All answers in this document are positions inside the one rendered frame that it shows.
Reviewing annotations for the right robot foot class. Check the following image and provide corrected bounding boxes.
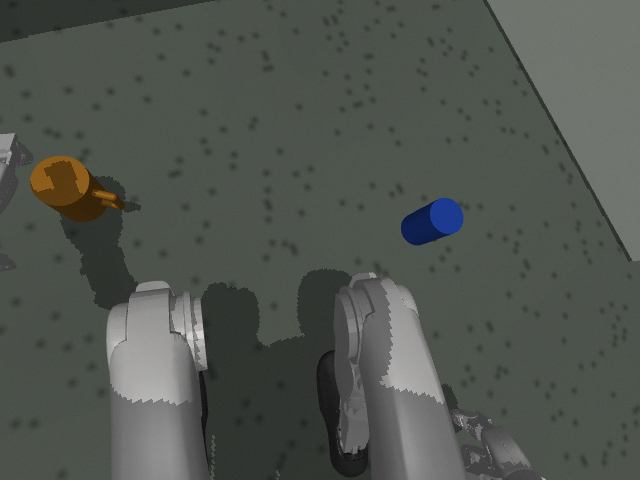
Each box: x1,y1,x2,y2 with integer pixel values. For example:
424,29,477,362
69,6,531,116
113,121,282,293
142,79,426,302
317,350,368,478

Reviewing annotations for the right robot hand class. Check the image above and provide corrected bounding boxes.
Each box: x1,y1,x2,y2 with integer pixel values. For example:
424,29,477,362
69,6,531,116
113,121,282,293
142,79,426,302
450,409,534,480

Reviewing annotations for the left robot hand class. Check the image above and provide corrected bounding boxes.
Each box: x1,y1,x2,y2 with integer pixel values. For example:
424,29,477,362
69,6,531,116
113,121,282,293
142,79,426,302
0,133,33,271

